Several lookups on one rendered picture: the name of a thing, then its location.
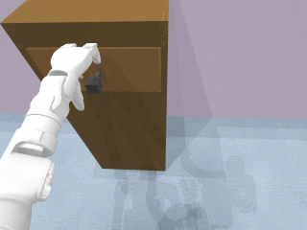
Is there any handle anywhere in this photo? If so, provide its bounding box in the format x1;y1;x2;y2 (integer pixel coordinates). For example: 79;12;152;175
84;70;103;94

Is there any drawer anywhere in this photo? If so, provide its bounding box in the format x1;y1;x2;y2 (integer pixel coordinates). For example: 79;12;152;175
26;47;161;91

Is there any robot left forearm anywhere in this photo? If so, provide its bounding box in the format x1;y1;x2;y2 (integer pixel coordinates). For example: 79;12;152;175
0;67;79;172

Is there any cabinet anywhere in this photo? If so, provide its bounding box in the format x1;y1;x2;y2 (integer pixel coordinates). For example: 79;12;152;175
0;0;169;172

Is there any robot left hand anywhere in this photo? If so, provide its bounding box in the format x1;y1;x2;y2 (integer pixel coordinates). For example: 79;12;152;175
51;43;101;111

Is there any robot left upper arm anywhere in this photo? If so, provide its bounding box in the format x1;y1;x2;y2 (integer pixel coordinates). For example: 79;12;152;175
0;152;56;230

